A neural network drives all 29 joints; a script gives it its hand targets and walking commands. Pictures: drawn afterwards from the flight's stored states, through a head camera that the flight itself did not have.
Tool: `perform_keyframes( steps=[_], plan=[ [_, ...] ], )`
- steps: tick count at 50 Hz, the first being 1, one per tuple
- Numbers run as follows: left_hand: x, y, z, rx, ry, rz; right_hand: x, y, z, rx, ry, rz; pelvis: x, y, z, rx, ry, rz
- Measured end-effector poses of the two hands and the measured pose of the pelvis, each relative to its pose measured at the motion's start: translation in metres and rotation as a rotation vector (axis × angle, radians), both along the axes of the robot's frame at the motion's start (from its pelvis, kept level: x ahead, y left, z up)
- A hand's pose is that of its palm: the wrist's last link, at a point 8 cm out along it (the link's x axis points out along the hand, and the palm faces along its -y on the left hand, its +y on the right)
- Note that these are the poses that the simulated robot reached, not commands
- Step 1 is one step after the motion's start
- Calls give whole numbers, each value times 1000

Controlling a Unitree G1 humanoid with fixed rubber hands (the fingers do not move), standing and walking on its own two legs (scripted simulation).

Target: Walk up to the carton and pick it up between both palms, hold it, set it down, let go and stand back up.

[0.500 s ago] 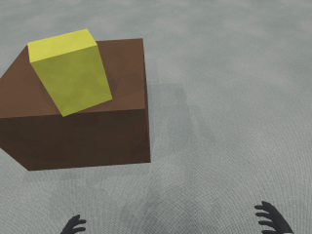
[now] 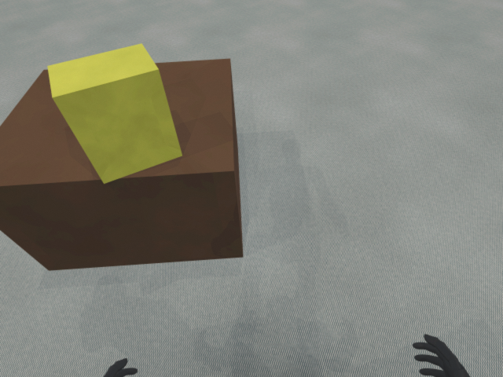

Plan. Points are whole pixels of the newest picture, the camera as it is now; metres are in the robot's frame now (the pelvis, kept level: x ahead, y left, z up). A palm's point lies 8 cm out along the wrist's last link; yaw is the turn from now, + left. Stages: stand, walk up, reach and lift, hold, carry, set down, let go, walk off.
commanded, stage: stand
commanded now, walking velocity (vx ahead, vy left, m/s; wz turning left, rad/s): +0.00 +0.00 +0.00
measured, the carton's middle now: (122, 115) +0.80 +0.40 -0.05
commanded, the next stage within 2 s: walk up in 0.98 s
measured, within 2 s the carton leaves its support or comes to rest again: neither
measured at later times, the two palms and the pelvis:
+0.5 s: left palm out of the picture +0.07 +0.28 -0.11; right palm out of the picture +0.09 -0.28 -0.09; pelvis -0.01 +0.00 +0.01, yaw +0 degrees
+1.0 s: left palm out of the picture +0.06 +0.28 -0.11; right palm out of the picture +0.09 -0.28 -0.09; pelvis -0.02 +0.00 +0.01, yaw +0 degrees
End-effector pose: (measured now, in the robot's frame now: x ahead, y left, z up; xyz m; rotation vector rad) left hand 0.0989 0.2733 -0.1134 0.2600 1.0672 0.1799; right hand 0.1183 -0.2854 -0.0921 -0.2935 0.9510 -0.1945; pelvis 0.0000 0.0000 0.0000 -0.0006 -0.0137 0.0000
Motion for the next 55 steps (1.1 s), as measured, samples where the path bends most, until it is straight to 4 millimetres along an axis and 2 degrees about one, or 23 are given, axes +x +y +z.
perform_keyframes(
  steps=[26, 55],
  plan=[
    [-30, 4, -1, -8, 73, 16, -26, 1, -1, 1, 70, -16, -14, 3, 7, -4, 15, 0],
    [-36, 5, -1, -10, 92, 20, -32, 2, -3, 2, 97, -18, -16, 4, 9, -5, 21, 0]
  ],
)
